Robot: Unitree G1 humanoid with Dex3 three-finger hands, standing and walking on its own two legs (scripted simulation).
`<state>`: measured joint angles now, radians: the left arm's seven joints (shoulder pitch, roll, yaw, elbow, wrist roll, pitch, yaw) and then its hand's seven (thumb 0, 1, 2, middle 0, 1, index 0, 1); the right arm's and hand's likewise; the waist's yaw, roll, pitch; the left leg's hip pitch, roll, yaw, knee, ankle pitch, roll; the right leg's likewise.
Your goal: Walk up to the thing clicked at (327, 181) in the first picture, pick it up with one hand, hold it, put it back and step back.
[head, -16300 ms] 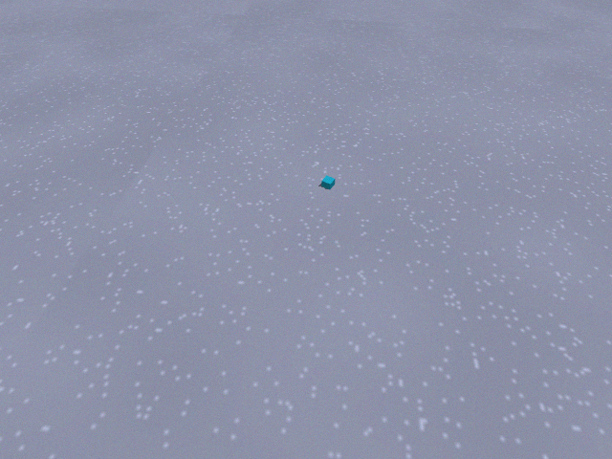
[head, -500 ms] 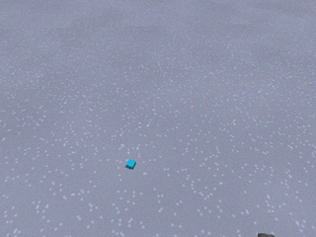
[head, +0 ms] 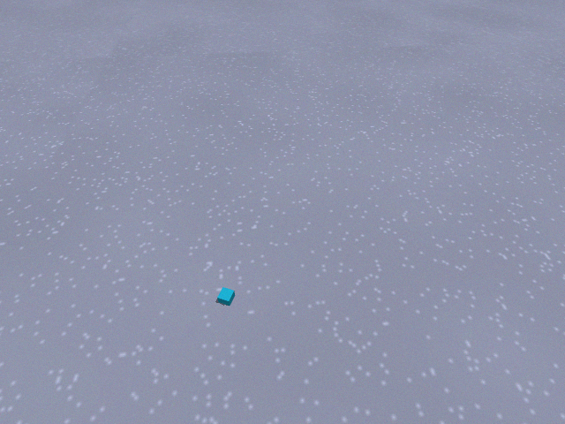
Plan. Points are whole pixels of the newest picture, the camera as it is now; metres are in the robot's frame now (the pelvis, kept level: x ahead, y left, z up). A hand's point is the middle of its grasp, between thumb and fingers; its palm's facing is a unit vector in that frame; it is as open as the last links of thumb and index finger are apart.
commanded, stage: stand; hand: left
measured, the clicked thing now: (226, 296) +0.73 +0.25 -0.76
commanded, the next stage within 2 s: walk up in 0.28 s
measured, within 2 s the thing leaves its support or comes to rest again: neither
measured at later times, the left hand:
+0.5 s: hand out of the picture +0.06 +0.29 -0.16, palm faces +0.05 -0.93 -0.36, open 7.3 cm
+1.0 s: hand (133, 353) +0.28 +0.29 -0.15, palm faces -0.01 -0.91 -0.41, open 7.3 cm
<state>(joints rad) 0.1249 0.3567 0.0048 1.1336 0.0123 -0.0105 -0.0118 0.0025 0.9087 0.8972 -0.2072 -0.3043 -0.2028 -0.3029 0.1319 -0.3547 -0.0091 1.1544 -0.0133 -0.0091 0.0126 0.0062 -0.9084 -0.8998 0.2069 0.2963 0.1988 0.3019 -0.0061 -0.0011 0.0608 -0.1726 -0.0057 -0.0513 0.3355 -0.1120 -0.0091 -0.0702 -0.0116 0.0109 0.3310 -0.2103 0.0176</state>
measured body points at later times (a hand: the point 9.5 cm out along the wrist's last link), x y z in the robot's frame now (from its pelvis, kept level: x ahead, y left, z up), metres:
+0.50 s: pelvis +0.04 +0.02 -0.01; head +0.04 +0.02 +0.44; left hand +0.06 +0.34 -0.13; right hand +0.12 -0.31 -0.12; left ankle +0.08 +0.14 -0.73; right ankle -0.02 -0.13 -0.75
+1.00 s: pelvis +0.20 +0.00 -0.03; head +0.21 -0.01 +0.42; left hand +0.28 +0.33 -0.12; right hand +0.23 -0.31 -0.15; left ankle +0.12 +0.14 -0.73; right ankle +0.28 -0.11 -0.75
